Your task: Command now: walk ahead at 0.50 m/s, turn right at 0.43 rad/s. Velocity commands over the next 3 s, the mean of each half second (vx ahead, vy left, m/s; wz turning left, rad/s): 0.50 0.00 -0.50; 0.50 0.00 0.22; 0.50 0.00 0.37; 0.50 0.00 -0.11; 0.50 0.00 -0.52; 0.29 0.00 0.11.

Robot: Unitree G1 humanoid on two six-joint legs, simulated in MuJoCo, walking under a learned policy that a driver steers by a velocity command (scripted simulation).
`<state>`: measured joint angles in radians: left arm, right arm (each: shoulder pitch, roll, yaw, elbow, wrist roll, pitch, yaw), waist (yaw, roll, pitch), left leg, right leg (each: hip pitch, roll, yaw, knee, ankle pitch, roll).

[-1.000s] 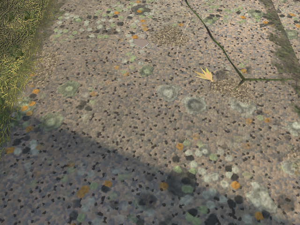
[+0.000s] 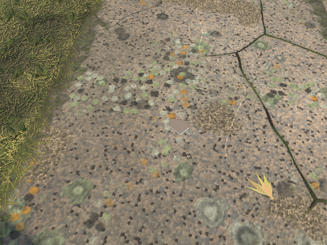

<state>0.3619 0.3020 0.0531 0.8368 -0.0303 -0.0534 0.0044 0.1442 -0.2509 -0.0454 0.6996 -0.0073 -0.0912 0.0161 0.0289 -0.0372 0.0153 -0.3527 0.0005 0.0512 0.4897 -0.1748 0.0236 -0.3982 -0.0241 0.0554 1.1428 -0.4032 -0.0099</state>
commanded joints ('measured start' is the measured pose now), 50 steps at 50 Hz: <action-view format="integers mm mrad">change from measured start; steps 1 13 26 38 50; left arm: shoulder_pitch -29 -313 -134 -62 -87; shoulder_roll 72 22 75 115 102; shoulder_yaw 28 10 36 40 16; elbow -95 -217 -203 -85 -130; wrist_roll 0 9 37 41 15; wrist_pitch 4 23 -9 -44 -69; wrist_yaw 0 -50 -31 -3 -10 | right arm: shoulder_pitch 64 131 90 -96 283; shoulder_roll -94 -207 -172 -84 -237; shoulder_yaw -33 -75 -44 -15 -77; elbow -4 93 63 29 17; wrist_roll -6 16 23 31 31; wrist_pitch -15 0 -24 12 25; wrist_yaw -3 -25 -12 14 17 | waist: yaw -38 -93 -28 42 -157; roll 170 79 -23 -5 182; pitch -37 67 -89 59 -360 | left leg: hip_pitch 245 325 -297 -324 746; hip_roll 269 282 162 92 310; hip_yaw -275 80 -117 -85 -794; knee -303 -347 690 163 -167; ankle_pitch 22 214 -122 350 -128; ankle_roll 163 129 -12 -23 369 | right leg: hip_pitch -257 -261 313 340 -367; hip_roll -106 -91 -194 -173 54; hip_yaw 49 -48 280 -91 83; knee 27 -451 -886 -1041 300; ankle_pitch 95 405 377 477 -128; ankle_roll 6 -16 -251 -165 7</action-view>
